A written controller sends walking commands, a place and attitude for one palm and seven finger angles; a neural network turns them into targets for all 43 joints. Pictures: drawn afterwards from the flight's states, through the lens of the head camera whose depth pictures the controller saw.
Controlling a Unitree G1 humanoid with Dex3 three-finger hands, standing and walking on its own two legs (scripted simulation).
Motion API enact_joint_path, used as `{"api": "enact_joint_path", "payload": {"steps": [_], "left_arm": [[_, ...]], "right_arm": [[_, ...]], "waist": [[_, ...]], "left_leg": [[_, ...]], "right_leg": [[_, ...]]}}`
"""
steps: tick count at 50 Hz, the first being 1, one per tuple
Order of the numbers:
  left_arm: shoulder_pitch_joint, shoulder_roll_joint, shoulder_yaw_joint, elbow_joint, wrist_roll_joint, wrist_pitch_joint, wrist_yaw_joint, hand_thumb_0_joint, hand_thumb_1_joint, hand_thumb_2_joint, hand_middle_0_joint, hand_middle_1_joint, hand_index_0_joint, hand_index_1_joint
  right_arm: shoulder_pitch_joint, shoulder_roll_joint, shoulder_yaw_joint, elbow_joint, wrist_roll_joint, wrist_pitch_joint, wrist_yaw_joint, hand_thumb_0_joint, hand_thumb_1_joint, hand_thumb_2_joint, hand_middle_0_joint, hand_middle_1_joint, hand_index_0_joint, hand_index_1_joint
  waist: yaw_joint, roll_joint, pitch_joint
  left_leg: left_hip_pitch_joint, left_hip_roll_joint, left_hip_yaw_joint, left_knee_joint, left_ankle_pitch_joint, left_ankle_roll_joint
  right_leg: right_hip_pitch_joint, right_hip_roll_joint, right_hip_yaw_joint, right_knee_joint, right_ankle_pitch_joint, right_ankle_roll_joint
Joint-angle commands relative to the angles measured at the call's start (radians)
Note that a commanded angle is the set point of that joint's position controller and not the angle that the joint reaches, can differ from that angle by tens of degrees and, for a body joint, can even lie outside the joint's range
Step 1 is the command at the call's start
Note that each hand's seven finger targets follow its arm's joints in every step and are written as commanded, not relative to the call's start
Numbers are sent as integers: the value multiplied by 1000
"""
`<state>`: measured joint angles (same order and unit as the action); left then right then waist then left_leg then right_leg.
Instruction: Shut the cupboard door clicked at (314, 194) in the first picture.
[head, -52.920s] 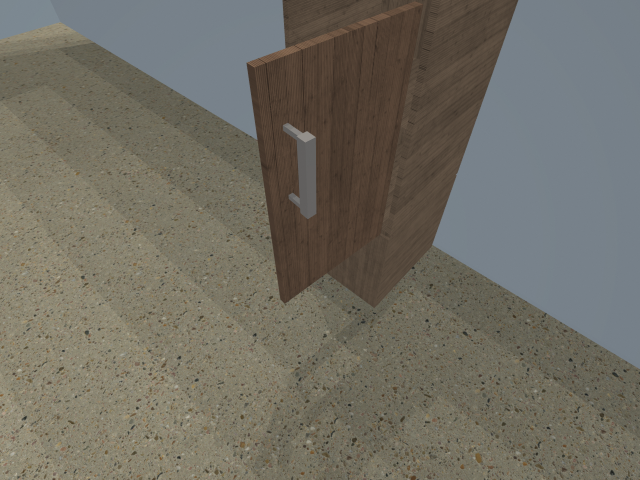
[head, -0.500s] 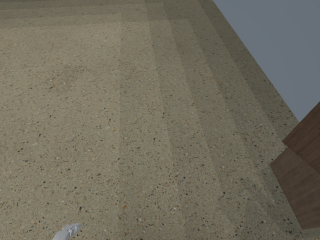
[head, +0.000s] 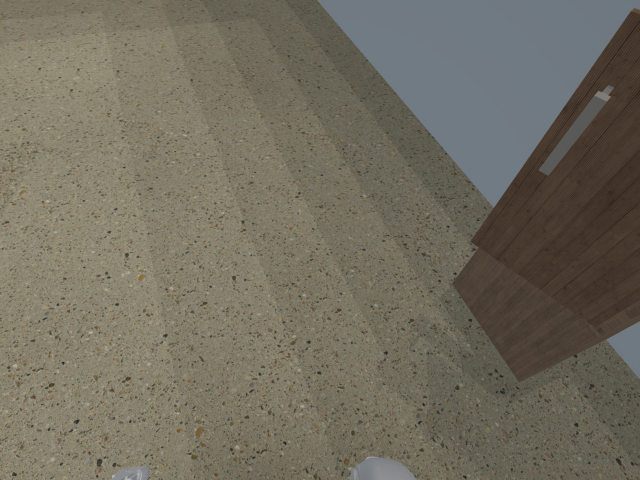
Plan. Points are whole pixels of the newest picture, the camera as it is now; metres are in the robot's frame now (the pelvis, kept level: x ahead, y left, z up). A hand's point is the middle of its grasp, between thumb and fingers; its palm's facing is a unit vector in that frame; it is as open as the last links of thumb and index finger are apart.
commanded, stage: turn to face it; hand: left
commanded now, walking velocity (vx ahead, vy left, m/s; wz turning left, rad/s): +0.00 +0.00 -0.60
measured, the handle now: (575, 132) +0.69 -0.41 +0.06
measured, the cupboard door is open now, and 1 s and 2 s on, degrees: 24 24 24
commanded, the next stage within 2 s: take the last steps up to it in 1.08 s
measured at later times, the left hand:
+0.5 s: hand (216, 466) +0.15 +0.14 -0.17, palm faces -0.28 -0.93 -0.24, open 7.4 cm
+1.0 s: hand (271, 404) +0.24 +0.08 -0.16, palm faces -0.53 -0.81 -0.27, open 7.4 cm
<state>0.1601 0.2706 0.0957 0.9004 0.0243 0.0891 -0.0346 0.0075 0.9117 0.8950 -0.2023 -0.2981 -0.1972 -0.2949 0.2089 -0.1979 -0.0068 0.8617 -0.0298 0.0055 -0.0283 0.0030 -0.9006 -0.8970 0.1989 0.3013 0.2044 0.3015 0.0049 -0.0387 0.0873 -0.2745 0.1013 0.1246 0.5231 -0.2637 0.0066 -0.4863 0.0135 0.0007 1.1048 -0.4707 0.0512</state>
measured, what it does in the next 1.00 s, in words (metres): steps on the spot, turning right: right foot, then left foot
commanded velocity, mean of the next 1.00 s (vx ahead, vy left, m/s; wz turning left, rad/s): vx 0.00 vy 0.00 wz -0.50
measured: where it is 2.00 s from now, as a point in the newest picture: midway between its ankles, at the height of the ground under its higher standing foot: outside the picture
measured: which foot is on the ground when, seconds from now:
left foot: down 0.00-0.22, up 0.24-0.56, down 0.58-0.94, up 0.96-1.00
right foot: up 0.00-0.20, down 0.22-0.58, up 0.60-0.92, down 0.94-1.00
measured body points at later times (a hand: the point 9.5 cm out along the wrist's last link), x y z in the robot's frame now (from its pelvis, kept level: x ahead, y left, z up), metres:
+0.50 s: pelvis +0.02 -0.03 +0.00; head +0.07 -0.04 +0.44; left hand +0.17 +0.19 -0.15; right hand +0.03 -0.31 -0.14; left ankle +0.07 +0.10 -0.70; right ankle -0.04 -0.15 -0.74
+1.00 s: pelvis +0.03 -0.03 -0.01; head +0.06 -0.07 +0.43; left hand +0.26 +0.12 -0.14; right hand -0.09 -0.28 -0.17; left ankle +0.08 +0.09 -0.72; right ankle -0.05 -0.13 -0.74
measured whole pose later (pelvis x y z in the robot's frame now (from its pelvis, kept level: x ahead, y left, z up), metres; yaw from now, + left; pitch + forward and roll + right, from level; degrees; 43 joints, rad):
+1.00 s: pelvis +0.03 -0.03 -0.01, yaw -32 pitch +1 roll -1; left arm 0.13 0.22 0.05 0.90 0.03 0.04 -0.02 0.00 0.91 0.90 -0.20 -0.30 -0.20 -0.29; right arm 0.25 -0.27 -0.05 0.95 -0.01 0.06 -0.02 0.00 -0.90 -0.90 0.20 0.30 0.20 0.30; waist -0.03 0.06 0.07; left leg -0.39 0.13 0.10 0.86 -0.50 -0.05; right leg -0.26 -0.01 -0.04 0.59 -0.35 0.00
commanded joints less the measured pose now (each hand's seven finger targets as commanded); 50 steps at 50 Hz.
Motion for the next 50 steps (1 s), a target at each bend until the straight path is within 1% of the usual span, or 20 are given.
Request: {"api": "enact_joint_path", "payload": {"steps": [1,6,9,10,11,12,14,17,23,26,27,29,30,35,42,45,46,47,48,50], "left_arm": [[-57,36,10,-106,-6,-24,-10,0,900,900,-200,-300,-200,-300],[-70,23,0,-112,-5,-34,-11,0,900,900,-200,-300,-200,-300],[21,59,4,-85,-3,-48,-3,0,900,900,-200,-300,-200,-300],[92,125,18,-64,3,-57,5,0,900,900,-200,-300,-200,-300],[131,233,37,-52,10,-70,20,0,900,900,-200,-300,-200,-300],[176,257,35,-41,-6,-67,29,0,900,900,-200,-300,-200,-300],[85,204,39,-57,-4,-66,51,0,900,900,-200,-300,-200,-300],[-6,153,17,-88,-3,-70,47,0,900,900,-200,-300,-200,-300],[10,177,25,-79,3,-65,40,0,900,900,-200,-300,-200,-300],[-31,175,28,-82,-3,-58,40,0,900,900,-200,-300,-200,-300],[-39,150,24,-86,-10,-54,39,0,900,900,-200,-300,-200,-300],[13,58,0,-112,-18,-49,25,0,900,900,-200,-300,-200,-300],[-9,85,5,-114,-7,-45,23,0,900,900,-200,-300,-200,-300],[-35,52,7,-91,-7,-33,-4,0,900,900,-200,-300,-200,-300],[-51,21,-11,-92,-6,-39,-1,0,900,900,-200,-300,-200,-300],[64,72,-1,-53,-1,-54,8,0,900,900,-200,-300,-200,-300],[107,159,13,-40,9,-67,20,0,900,900,-200,-300,-200,-300],[136,226,21,-26,5,-71,30,0,900,900,-200,-300,-200,-300],[145,228,17,-26,-2,-69,36,0,900,900,-200,-300,-200,-300],[59,159,10,-30,0,-75,54,0,900,900,-200,-300,-200,-300]], "right_arm": [[63,-212,-71,-38,-3,-11,-16,0,-900,-900,200,300,200,300],[68,-241,-90,-16,-4,-1,-3,0,-900,-900,200,300,200,300],[36,-249,-97,-20,6,6,6,0,-900,-900,200,300,200,300],[23,-214,-96,-33,15,8,11,0,-900,-900,200,300,200,300],[-25,-129,-71,-85,18,10,15,0,-900,-900,200,300,200,300],[-70,-151,-63,-104,16,25,8,0,-900,-900,200,300,200,300],[-79,-157,-66,-92,15,24,-5,0,-900,-900,200,300,200,300],[-28,-145,-64,-49,14,25,6,0,-900,-900,200,300,200,300],[-44,-132,-60,-66,21,19,8,0,-900,-900,200,300,200,300],[36,-135,-59,-47,25,7,0,0,-900,-900,200,300,200,300],[74,-155,-62,-33,23,-3,-3,0,-900,-900,200,300,200,300],[125,-304,-87,-41,4,-9,-6,0,-900,-900,200,300,200,300],[121,-296,-81,-39,-5,-10,-12,0,-900,-900,200,300,200,300],[25,-218,-64,-59,-6,-12,-18,0,-900,-900,200,300,200,300],[66,-243,-85,-4,-4,1,-3,0,-900,-900,200,300,200,300],[38,-227,-87,1,10,7,6,0,-900,-900,200,300,200,300],[29,-167,-79,-20,20,9,10,0,-900,-900,200,300,200,300],[-24,-122,-61,-57,17,16,11,0,-900,-900,200,300,200,300],[-60,-124,-57,-64,16,26,6,0,-900,-900,200,300,200,300],[-21,-144,-61,-23,16,28,-3,0,-900,-900,200,300,200,300]], "waist": [[-33,225,-126],[-47,275,-134],[6,211,-153],[43,64,-173],[70,-262,-143],[94,-190,-125],[48,-252,-138],[-10,-122,-148],[5,-124,-126],[-34,-120,-147],[-52,-79,-158],[-52,361,-181],[-61,320,-166],[-21,210,-129],[-41,270,-146],[21,156,-166],[41,-74,-179],[66,-220,-136],[72,-127,-107],[22,-240,-120]], "left_leg": [[185,248,-119,-172,405,118],[174,266,-55,-120,390,108],[77,234,10,29,308,33],[-50,177,54,174,141,-24],[-336,14,93,399,-353,-86],[-345,0,-52,551,-385,-82],[-440,15,-133,651,-290,-87],[-298,8,-103,572,-159,-104],[-183,-49,-84,290,-146,-97],[-38,-70,-74,53,-23,-89],[92,-44,-91,-90,82,-80],[232,344,-448,-216,313,94],[170,384,-468,-222,325,149],[159,237,-168,-160,473,122],[153,254,-87,-110,431,113],[14,188,-21,33,251,22],[-160,80,58,201,-18,-43],[-309,-28,23,410,-377,-73],[-332,-20,-85,519,-356,-66],[-380,-2,-129,617,-265,-75]], "right_leg": [[-34,-46,-26,-73,13,6],[83,-21,-96,-320,17,-15],[302,-8,-110,-626,248,-44],[449,-113,25,-736,366,-84],[549,-365,376,-784,655,-197],[440,-424,409,-779,716,-273],[487,-340,386,-746,726,-276],[382,-246,220,-710,729,-236],[320,-227,309,-703,652,-241],[280,-186,315,-632,641,-189],[193,-145,292,-578,563,-143],[-39,51,49,-199,-127,-36],[-53,22,65,-14,-169,-27],[-39,-37,1,6,-19,2],[133,-14,-85,-365,31,-23],[389,-36,-50,-696,310,-57],[515,-238,189,-786,462,-123],[480,-404,371,-800,660,-236],[425,-395,341,-781,713,-275],[449,-323,296,-753,739,-271]]}}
